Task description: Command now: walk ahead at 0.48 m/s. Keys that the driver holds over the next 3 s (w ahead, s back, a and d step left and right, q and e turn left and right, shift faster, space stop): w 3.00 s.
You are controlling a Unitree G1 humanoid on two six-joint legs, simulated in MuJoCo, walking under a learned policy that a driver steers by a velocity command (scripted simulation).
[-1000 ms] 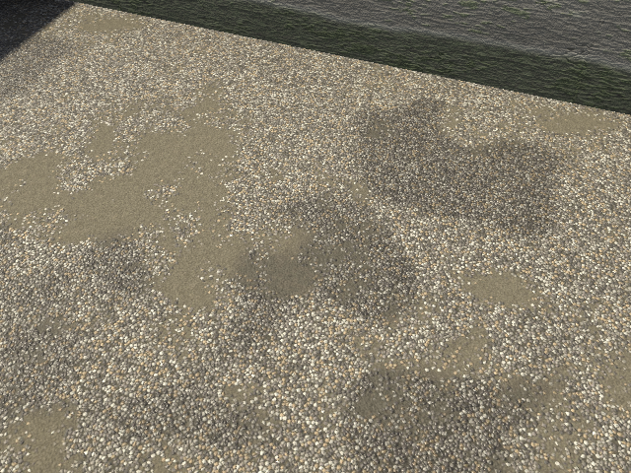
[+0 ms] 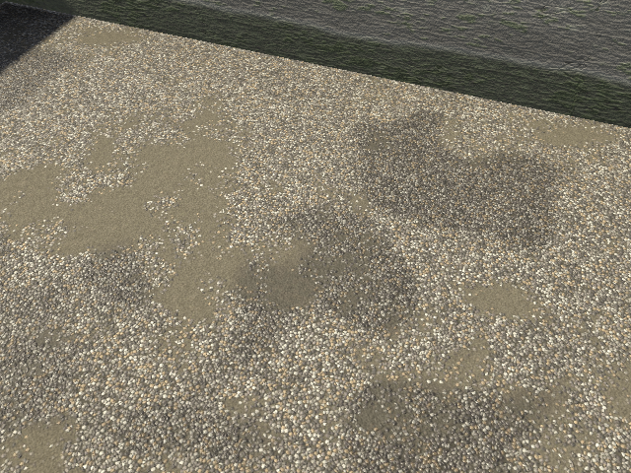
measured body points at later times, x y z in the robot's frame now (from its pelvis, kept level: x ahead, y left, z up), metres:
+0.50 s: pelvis +0.00 -0.01 +0.00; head +0.00 -0.01 +0.45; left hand +0.19 +0.22 -0.07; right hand +0.21 -0.23 -0.06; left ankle -0.05 +0.12 -0.74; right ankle -0.06 -0.14 -0.74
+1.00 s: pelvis +0.01 -0.01 +0.00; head +0.01 -0.01 +0.45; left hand +0.21 +0.21 -0.06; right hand +0.21 -0.23 -0.05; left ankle -0.05 +0.12 -0.74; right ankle -0.06 -0.14 -0.74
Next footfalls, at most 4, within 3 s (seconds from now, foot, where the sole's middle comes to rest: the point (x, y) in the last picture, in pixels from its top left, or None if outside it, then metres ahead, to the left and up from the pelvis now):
none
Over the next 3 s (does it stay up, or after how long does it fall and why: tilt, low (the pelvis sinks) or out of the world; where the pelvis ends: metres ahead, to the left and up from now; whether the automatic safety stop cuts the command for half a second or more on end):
stays up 0.01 -0.01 0.00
